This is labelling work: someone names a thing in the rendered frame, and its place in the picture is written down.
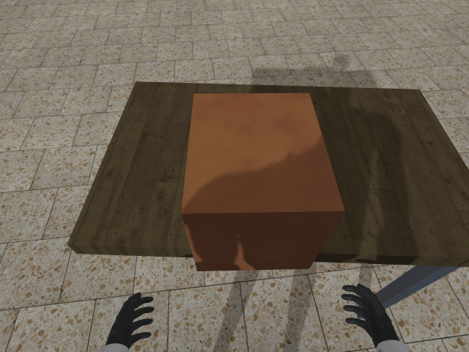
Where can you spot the left robot hand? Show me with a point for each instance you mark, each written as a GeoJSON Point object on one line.
{"type": "Point", "coordinates": [124, 326]}

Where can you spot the carton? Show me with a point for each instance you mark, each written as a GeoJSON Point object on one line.
{"type": "Point", "coordinates": [259, 191]}

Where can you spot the right robot hand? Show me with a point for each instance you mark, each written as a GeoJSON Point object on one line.
{"type": "Point", "coordinates": [377, 323]}

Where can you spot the table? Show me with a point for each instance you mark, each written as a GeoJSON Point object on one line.
{"type": "Point", "coordinates": [404, 186]}

